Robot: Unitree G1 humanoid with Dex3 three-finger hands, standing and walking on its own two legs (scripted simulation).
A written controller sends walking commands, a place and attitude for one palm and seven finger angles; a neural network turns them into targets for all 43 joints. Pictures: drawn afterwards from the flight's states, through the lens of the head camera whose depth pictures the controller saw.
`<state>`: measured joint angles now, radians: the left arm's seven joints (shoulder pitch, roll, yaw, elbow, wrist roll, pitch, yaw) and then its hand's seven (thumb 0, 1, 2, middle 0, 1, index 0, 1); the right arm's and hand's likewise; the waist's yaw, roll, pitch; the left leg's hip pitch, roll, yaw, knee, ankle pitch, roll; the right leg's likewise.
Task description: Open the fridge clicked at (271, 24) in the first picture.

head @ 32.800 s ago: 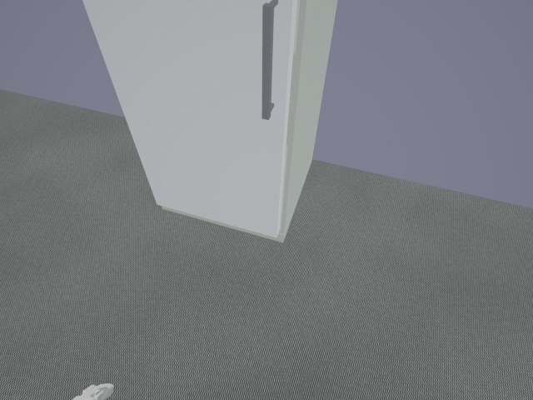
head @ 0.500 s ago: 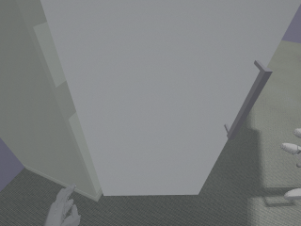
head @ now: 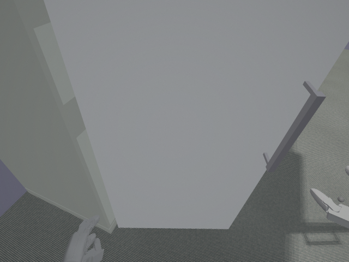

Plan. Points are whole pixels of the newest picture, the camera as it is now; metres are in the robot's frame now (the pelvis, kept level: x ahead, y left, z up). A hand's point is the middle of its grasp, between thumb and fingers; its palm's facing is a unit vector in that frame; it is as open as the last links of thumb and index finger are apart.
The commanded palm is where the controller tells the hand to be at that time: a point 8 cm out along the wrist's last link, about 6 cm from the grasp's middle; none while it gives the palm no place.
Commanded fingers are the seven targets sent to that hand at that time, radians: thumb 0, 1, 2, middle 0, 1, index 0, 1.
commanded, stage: draw the hand back to the body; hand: right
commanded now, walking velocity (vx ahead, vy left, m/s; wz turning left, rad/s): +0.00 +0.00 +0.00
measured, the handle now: (286, 132) +0.42 -0.30 +0.10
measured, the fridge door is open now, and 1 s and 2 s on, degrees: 67 67 67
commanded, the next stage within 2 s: step back with the hand held close in 0.60 s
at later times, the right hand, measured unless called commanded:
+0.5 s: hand (322, 195) +0.21 -0.26 +0.15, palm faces +0.47 +0.79 -0.39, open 7.5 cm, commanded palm +0.16 -0.29 +0.17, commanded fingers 0.00 -0.90 -0.90 0.20 0.30 0.20 0.30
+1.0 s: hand (327, 203) +0.20 -0.26 +0.14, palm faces +0.35 +0.82 -0.45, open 7.4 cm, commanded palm +0.13 -0.31 +0.18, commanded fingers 0.00 -0.90 -0.90 0.20 0.30 0.20 0.30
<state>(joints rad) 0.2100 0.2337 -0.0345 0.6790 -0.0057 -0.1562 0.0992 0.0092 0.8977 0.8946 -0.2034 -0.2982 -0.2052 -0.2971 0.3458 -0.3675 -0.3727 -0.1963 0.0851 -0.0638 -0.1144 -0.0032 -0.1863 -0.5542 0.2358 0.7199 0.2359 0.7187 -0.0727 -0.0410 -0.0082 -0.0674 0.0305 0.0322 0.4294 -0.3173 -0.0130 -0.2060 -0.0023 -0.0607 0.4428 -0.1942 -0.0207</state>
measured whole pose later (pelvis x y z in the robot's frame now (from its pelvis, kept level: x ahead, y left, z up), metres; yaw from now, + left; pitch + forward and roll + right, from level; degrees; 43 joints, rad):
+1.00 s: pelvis -0.01 -0.01 +0.00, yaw +0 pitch +1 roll +1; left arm 0.16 0.24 0.01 0.55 -0.01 0.06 0.09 0.01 0.90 0.89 -0.20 -0.30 -0.20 -0.30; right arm 0.53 -0.41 -0.36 -0.46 0.08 -0.09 -0.10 0.01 -0.89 -0.90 0.22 0.31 0.22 0.30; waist -0.02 -0.01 0.02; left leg -0.12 0.01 0.04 0.39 -0.27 -0.02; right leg -0.29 -0.02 -0.05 0.46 -0.18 -0.03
